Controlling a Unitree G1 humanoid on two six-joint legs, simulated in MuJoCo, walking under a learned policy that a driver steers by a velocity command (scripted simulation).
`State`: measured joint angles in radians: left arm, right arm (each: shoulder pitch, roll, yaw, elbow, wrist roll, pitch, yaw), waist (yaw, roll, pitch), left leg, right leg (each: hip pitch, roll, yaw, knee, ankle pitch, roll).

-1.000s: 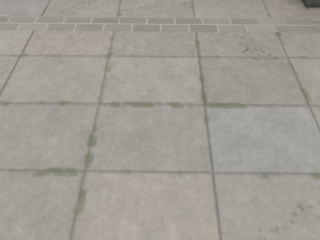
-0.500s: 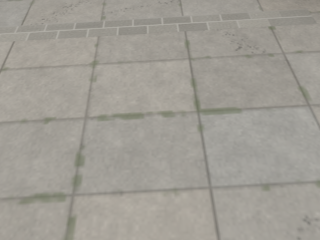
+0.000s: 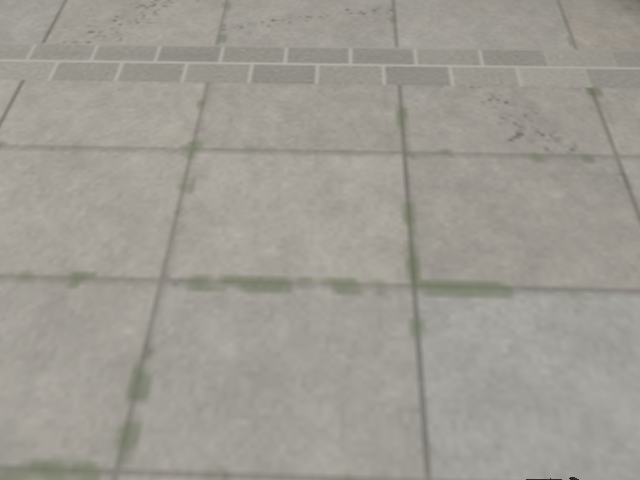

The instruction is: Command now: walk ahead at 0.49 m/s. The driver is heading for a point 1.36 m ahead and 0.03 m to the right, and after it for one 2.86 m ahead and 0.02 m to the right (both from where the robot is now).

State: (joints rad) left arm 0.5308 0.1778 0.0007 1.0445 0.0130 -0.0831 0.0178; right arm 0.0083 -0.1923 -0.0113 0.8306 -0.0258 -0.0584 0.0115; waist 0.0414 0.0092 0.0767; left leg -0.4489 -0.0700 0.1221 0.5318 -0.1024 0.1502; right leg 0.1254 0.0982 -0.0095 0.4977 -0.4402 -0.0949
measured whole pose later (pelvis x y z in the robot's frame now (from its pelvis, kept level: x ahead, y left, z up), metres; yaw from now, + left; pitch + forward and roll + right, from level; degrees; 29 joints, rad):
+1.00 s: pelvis +0.53 -0.04 +0.02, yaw +1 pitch +0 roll -1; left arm 0.49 0.16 0.02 1.08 0.02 -0.10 0.00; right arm 0.03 -0.19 -0.02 0.90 -0.02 -0.04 0.03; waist 0.07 0.03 0.05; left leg -0.60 0.07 0.06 0.66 -0.03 0.05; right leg 0.09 0.09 -0.08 0.17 -0.27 -0.08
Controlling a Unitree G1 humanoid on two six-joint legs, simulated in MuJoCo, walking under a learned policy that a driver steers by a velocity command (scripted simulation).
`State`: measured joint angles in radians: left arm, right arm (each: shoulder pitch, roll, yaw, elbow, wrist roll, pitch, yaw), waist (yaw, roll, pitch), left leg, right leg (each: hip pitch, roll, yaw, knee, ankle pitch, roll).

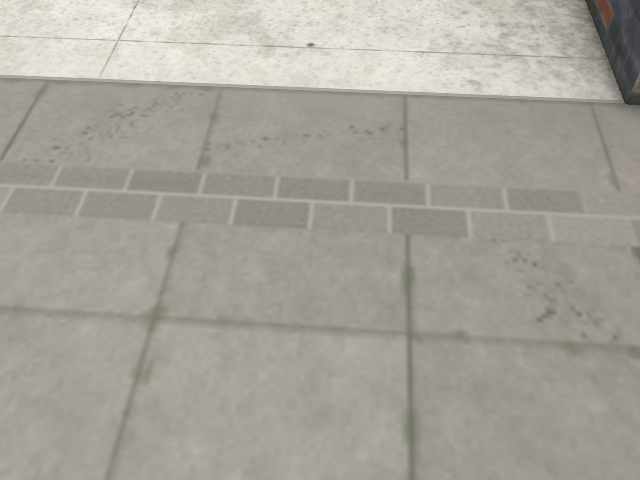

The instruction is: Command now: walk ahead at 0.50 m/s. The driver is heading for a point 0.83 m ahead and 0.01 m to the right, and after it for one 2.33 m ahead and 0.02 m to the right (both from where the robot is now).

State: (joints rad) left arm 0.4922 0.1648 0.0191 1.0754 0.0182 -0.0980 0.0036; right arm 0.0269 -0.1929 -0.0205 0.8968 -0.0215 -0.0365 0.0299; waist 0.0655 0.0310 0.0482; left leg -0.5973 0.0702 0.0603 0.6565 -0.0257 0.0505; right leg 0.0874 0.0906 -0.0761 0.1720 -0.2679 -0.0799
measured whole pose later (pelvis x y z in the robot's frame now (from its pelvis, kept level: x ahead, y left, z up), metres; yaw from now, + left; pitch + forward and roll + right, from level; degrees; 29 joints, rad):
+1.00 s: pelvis +0.53 -0.01 +0.01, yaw +0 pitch +0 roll -1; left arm 0.43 0.18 0.04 1.07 0.01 -0.09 0.00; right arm 0.15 -0.21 -0.05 0.94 -0.03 -0.04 0.03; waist 0.03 0.04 0.03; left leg -0.62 0.12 0.01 0.91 -0.11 0.03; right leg -0.04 0.09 -0.10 0.23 -0.18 -0.10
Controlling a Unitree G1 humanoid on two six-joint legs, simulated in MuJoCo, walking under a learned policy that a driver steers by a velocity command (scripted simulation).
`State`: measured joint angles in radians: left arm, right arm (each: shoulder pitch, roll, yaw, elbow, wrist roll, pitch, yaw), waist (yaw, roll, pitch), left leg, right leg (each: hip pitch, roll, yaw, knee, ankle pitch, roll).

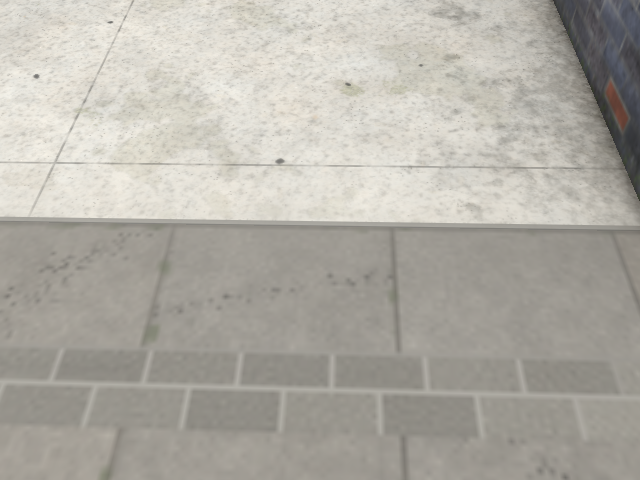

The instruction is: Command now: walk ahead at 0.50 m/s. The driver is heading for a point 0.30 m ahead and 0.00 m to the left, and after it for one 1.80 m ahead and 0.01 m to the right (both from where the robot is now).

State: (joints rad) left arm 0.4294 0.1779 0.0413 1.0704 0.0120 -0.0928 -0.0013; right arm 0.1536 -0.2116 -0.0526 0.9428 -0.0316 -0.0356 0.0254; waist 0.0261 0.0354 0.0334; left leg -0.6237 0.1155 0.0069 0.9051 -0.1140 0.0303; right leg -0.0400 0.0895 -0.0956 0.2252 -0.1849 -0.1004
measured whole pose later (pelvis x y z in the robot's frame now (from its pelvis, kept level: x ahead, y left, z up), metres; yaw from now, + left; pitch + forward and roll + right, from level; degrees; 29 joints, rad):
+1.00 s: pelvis +0.23 +0.03 +0.00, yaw +0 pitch -2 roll +0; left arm 0.31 0.13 -0.01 1.14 0.01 -0.02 0.04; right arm 0.30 -0.14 0.00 1.12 -0.01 -0.01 -0.03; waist -0.01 0.00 0.02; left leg -0.19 -0.02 0.08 0.37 -0.16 0.05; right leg -0.14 0.01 -0.03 0.39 -0.22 -0.01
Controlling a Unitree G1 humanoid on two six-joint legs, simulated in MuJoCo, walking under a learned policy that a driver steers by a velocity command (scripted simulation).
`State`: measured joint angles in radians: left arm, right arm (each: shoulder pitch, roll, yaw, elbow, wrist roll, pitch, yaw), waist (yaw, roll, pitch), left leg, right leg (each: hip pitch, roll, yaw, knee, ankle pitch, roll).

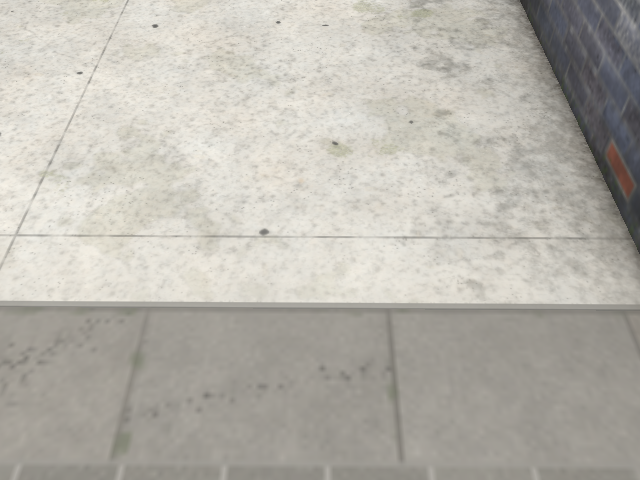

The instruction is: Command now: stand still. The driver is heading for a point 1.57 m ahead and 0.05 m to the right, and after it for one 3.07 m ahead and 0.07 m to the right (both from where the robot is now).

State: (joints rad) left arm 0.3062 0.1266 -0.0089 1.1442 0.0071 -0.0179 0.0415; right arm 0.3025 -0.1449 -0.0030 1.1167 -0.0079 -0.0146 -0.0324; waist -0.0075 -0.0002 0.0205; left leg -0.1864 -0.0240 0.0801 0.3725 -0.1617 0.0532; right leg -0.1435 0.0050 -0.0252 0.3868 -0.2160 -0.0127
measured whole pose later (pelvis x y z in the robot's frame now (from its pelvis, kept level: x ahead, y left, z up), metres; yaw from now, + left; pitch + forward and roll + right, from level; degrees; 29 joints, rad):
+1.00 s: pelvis +0.02 +0.00 +0.00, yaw +0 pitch -1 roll +0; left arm 0.35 0.11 -0.02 1.17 0.01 -0.02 0.05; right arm 0.34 -0.11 0.01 1.16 -0.01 -0.02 -0.04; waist -0.01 -0.01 0.02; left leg -0.17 -0.03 0.07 0.38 -0.20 0.05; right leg -0.13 0.00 -0.02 0.39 -0.25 -0.01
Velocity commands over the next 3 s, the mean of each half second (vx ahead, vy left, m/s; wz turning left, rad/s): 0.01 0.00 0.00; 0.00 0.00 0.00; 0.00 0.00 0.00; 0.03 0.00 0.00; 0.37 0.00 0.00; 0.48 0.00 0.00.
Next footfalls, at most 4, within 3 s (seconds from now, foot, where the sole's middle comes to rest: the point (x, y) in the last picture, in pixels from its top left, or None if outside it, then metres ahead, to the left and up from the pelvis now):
2.22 right None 0.13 -0.12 -0.78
2.68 left None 0.48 0.03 -0.78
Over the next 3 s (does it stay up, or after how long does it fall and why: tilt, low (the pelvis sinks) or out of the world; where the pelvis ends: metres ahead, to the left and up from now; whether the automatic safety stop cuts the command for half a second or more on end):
stays up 0.49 -0.02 0.00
